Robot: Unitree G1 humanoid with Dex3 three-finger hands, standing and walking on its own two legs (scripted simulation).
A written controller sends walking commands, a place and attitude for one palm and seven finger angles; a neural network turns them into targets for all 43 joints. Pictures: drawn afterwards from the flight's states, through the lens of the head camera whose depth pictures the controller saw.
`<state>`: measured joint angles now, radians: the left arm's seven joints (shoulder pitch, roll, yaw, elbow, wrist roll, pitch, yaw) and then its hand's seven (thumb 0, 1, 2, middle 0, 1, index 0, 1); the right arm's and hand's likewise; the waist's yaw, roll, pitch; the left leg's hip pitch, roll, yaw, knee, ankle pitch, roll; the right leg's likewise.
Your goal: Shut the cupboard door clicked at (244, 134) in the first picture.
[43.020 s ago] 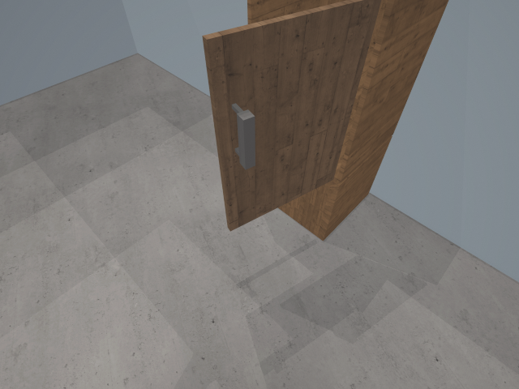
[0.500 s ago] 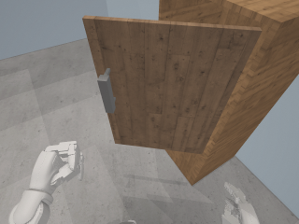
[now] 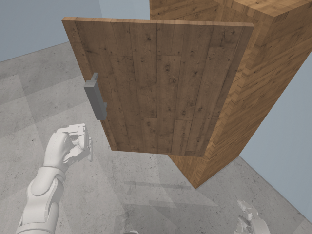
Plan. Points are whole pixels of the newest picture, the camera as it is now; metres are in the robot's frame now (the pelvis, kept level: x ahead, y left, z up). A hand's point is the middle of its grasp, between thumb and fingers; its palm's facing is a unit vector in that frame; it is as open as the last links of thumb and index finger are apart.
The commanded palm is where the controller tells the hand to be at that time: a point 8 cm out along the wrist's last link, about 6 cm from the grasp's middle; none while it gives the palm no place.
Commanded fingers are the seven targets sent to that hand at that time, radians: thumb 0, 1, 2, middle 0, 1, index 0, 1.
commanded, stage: bring the fist close to the handle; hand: left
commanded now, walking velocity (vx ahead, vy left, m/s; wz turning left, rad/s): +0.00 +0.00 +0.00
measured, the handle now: (98, 96) +0.48 +0.20 +0.08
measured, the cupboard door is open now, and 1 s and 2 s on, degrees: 51 51 37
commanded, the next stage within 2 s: push the door shut along its arc in 0.94 s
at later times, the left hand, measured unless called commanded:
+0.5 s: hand (98, 123) +0.37 +0.17 +0.09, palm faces -0.06 -1.00 -0.03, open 3.1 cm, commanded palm +0.35 +0.22 +0.08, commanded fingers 0.00 0.90 0.90 -1.30 -1.50 -1.30 -1.50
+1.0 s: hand (100, 121) +0.38 +0.17 +0.08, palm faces -0.05 -1.00 -0.01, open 3.1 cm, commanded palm +0.36 +0.22 +0.08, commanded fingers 0.00 0.90 0.90 -1.30 -1.50 -1.30 -1.50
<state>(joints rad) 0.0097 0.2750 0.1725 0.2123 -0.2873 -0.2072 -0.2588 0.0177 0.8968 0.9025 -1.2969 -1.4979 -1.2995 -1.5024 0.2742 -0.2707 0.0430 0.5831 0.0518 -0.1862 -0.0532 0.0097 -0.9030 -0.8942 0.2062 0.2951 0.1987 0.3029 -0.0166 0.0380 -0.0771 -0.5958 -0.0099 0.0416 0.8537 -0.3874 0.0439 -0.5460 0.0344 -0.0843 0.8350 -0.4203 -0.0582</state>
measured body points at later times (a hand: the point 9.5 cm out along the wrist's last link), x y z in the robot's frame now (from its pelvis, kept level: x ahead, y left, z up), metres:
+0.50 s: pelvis +0.00 +0.00 +0.00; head +0.04 +0.00 +0.45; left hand +0.37 +0.22 +0.09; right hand +0.13 -0.24 -0.10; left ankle +0.03 +0.09 -0.70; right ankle +0.00 -0.08 -0.70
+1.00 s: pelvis -0.01 +0.01 +0.00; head +0.04 +0.01 +0.44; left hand +0.38 +0.22 +0.08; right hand +0.09 -0.24 -0.11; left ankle +0.03 +0.09 -0.70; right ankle +0.00 -0.08 -0.70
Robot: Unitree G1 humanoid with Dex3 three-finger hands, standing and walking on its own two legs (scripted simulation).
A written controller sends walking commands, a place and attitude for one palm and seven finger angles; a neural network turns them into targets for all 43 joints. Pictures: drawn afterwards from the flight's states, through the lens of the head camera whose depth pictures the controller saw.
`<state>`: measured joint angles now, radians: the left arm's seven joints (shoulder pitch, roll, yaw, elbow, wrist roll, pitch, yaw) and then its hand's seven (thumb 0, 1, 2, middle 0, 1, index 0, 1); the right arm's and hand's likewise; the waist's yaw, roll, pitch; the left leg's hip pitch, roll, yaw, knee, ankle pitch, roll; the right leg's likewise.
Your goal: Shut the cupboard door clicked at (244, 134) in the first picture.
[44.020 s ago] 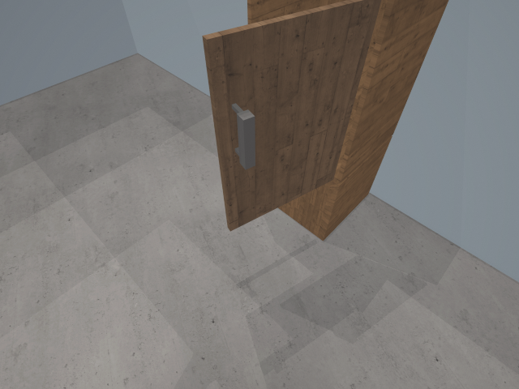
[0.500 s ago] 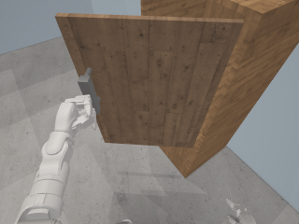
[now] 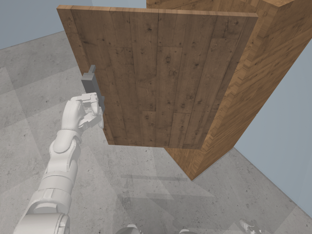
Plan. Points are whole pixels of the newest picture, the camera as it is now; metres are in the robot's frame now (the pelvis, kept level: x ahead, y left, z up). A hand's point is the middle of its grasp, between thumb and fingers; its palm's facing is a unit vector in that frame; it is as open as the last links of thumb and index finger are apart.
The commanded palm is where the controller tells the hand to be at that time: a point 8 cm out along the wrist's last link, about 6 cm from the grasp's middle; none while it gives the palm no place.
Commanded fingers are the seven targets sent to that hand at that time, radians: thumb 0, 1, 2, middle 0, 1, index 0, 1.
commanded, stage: push the door shut along its arc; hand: left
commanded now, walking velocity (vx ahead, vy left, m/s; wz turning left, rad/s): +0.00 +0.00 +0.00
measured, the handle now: (96, 90) +0.49 +0.19 +0.08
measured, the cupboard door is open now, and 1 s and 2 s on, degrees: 51 37 31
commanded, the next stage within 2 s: pull the fist back off the door in 1.92 s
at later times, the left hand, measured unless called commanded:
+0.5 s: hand (102, 104) +0.43 +0.16 +0.08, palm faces -0.13 -0.99 -0.02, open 3.0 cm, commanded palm +0.43 +0.20 +0.08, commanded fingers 0.00 0.90 0.90 -1.30 -1.50 -1.30 -1.50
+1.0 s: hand (111, 88) +0.49 +0.14 +0.08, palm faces -0.24 -0.97 -0.02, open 3.2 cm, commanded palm +0.50 +0.17 +0.08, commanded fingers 0.00 0.90 0.90 -1.30 -1.50 -1.30 -1.50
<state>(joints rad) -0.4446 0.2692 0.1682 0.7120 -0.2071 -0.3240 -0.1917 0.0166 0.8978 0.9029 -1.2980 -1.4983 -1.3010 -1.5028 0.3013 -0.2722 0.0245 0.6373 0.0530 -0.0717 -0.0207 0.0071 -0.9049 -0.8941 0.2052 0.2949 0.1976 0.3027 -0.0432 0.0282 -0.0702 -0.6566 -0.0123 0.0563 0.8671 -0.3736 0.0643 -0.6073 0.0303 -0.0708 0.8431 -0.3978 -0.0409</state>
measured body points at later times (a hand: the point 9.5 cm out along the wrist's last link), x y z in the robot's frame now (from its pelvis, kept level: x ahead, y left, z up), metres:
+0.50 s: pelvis -0.01 +0.00 -0.01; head +0.06 +0.01 +0.43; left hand +0.43 +0.21 +0.08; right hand +0.08 -0.27 -0.12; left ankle +0.04 +0.08 -0.70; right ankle +0.01 -0.10 -0.70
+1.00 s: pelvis -0.01 +0.00 -0.03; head +0.10 +0.02 +0.41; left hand +0.50 +0.20 +0.09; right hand +0.01 -0.28 -0.13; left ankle +0.04 +0.08 -0.70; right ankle +0.01 -0.10 -0.70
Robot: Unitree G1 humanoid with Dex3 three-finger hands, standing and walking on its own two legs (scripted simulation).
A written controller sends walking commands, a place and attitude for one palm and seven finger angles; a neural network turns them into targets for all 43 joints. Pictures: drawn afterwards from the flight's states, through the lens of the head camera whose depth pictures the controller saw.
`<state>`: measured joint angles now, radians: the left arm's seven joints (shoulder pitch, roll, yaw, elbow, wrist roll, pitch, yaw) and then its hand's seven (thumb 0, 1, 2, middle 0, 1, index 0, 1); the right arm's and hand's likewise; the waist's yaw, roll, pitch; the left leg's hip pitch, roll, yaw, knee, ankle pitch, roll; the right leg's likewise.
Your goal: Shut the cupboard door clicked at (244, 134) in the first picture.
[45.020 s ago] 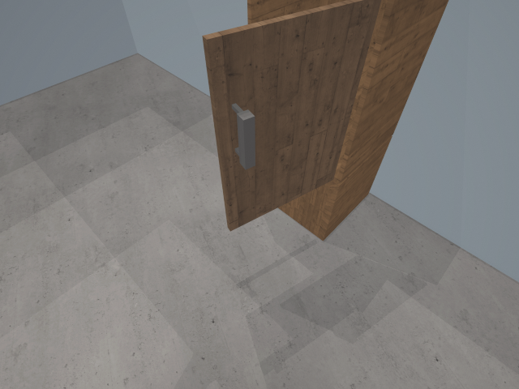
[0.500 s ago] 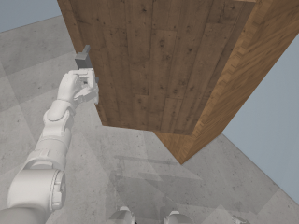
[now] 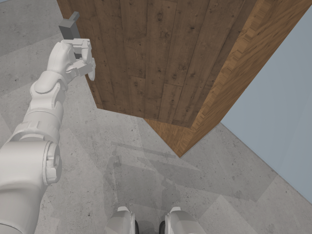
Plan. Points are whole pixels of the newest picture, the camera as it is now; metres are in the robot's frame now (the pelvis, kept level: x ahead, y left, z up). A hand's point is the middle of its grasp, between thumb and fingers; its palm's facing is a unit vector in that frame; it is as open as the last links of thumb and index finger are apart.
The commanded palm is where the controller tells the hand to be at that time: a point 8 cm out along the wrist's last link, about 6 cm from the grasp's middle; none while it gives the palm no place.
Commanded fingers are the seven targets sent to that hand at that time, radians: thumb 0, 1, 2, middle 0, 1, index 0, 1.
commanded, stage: push the door shut along its arc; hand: left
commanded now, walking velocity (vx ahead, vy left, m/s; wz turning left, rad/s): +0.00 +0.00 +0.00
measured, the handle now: (79, 42) +0.59 +0.17 +0.10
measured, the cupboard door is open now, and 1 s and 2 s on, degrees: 37 31 25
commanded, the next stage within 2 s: pull the fist back off the door in 0.92 s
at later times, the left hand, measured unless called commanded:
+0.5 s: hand (118, 44) +0.57 +0.07 +0.12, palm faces -0.39 -0.92 +0.01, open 3.1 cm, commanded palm +0.57 +0.12 +0.11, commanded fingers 0.00 0.90 0.90 -1.30 -1.50 -1.30 -1.50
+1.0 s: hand (120, 42) +0.57 +0.06 +0.12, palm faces -0.44 -0.90 +0.00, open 3.2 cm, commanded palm +0.61 +0.07 +0.11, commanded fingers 0.00 0.90 0.90 -1.30 -1.50 -1.30 -1.50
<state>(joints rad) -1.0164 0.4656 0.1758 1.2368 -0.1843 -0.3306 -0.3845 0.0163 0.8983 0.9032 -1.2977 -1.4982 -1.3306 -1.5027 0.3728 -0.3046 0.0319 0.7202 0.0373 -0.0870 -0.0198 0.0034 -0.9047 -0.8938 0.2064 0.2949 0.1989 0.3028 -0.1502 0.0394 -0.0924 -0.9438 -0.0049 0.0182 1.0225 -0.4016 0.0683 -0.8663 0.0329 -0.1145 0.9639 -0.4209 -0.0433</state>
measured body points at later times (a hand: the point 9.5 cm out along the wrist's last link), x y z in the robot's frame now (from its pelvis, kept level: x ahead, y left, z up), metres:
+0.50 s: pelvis +0.02 +0.00 -0.01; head +0.16 +0.01 +0.42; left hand +0.58 +0.12 +0.12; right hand -0.01 -0.27 -0.11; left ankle +0.05 +0.07 -0.67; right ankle +0.02 -0.10 -0.67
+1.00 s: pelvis +0.01 -0.02 -0.02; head +0.17 +0.00 +0.41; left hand +0.59 +0.11 +0.12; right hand -0.01 -0.30 -0.12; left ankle +0.05 +0.07 -0.67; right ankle +0.02 -0.10 -0.67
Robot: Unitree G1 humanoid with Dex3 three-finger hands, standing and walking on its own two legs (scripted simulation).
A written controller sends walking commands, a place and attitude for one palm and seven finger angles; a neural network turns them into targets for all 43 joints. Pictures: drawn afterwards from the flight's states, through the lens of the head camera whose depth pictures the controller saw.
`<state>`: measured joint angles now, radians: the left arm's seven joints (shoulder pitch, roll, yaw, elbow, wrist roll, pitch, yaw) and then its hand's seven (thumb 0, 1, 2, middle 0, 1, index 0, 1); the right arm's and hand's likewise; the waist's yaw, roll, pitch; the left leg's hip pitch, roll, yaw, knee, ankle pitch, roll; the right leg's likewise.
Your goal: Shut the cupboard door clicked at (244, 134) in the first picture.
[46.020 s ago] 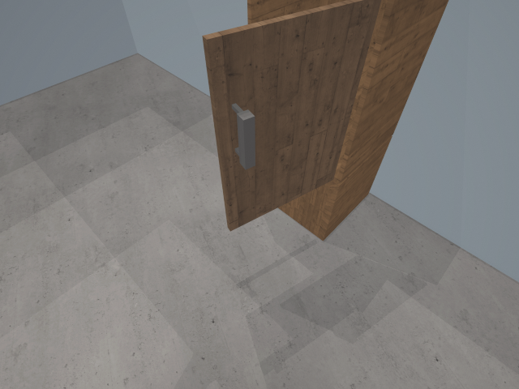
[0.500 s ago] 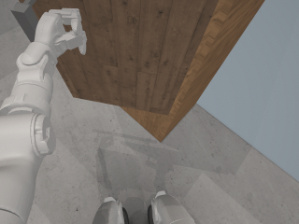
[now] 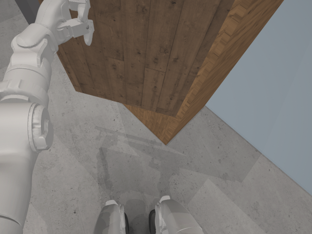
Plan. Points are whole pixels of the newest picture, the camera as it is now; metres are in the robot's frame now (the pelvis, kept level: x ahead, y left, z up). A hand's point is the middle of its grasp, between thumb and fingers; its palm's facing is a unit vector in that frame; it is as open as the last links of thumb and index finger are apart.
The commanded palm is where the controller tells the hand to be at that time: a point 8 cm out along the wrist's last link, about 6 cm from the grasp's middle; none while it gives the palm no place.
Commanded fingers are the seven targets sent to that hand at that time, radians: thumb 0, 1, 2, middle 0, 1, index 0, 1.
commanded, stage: pull the fist back off the door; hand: left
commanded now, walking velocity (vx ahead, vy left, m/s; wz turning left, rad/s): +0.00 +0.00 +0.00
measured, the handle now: (41, 13) +0.61 +0.19 +0.12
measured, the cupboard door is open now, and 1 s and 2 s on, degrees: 31 25 25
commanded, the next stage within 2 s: draw the hand back to the body in 0.90 s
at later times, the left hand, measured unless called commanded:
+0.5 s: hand (102, 25) +0.56 +0.06 +0.13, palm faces +0.02 -1.00 +0.01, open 3.1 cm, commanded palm +0.52 +0.11 +0.12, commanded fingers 0.00 0.90 0.90 -1.30 -1.50 -1.30 -1.50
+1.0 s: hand (96, 52) +0.49 +0.07 +0.13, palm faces -0.03 -1.00 -0.03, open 3.1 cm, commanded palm +0.48 +0.13 +0.12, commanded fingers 0.00 0.90 0.90 -1.30 -1.50 -1.30 -1.50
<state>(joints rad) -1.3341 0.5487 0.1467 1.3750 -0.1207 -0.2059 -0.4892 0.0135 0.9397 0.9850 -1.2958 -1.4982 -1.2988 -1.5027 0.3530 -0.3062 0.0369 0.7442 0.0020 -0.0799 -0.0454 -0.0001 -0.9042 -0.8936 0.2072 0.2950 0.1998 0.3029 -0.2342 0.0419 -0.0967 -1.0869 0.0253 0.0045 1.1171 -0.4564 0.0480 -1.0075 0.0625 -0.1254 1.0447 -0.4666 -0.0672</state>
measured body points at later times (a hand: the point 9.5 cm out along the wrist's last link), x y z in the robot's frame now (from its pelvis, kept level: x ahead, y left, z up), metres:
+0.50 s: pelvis +0.01 -0.01 +0.02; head +0.13 -0.02 +0.45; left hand +0.56 +0.11 +0.13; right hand -0.08 -0.24 -0.10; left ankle +0.03 +0.09 -0.65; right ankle +0.01 -0.08 -0.65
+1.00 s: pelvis +0.01 -0.01 +0.03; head +0.09 +0.00 +0.48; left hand +0.49 +0.13 +0.13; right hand +0.08 -0.28 -0.08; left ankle +0.03 +0.09 -0.65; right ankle +0.01 -0.08 -0.65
